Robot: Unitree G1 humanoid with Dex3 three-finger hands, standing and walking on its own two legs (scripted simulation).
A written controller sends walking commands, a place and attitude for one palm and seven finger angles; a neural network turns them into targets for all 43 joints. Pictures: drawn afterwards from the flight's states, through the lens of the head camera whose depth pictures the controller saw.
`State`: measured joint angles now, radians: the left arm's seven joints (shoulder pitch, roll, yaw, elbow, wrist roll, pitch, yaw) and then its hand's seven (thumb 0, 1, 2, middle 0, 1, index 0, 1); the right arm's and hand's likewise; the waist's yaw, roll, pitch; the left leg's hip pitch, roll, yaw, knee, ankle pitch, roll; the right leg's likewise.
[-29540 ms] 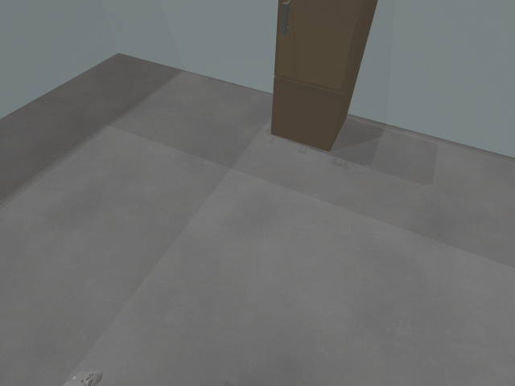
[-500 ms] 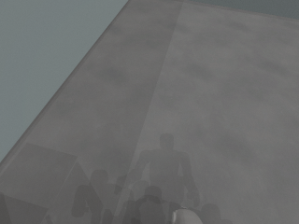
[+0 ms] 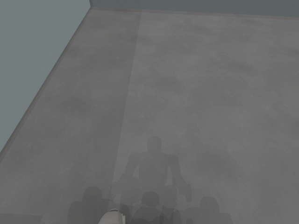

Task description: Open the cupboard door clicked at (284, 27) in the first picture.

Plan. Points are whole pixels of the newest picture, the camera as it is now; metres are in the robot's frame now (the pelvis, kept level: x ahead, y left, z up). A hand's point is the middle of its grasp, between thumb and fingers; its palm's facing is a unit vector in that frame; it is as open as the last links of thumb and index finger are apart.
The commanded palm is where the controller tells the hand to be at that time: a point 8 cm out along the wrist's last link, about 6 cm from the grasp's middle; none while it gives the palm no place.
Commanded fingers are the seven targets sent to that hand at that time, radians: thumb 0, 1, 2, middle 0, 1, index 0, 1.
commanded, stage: walk to a spot facing it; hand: left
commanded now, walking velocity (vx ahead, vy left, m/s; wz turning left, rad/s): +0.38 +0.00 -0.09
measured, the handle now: out of the picture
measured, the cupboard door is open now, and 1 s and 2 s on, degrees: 53 53 53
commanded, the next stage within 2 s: turn to face it in 0.34 s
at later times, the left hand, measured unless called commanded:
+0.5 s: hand (111, 161) +0.35 +0.16 -0.17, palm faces -0.16 -0.96 -0.22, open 7.3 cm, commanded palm none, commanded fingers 0.00 0.90 0.90 -0.20 -0.30 -0.20 -0.30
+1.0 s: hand (113, 144) +0.43 +0.16 -0.19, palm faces +0.13 -0.97 -0.22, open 7.3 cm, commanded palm none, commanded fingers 0.00 0.90 0.90 -0.20 -0.30 -0.20 -0.30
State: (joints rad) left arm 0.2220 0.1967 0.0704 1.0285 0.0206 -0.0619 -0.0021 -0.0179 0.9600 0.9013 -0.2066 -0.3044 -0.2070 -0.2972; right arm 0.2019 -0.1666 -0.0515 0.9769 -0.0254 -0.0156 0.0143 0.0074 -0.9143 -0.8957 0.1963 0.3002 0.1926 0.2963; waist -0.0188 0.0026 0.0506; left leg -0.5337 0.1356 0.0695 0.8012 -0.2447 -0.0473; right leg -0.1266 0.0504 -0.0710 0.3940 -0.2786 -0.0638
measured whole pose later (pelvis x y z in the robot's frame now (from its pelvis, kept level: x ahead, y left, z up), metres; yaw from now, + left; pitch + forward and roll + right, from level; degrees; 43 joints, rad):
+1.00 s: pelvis +0.35 -0.04 -0.01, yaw +6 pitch +3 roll -1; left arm 0.12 0.21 0.07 0.97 0.02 0.04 0.02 0.01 0.92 0.90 -0.20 -0.30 -0.20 -0.30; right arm 0.19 -0.20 -0.05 0.94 -0.03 0.01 -0.01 0.01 -0.92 -0.90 0.20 0.30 0.20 0.30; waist -0.02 -0.02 0.07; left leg -0.42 0.02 0.07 0.62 -0.25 0.03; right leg -0.47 -0.07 -0.05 1.12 -0.49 0.06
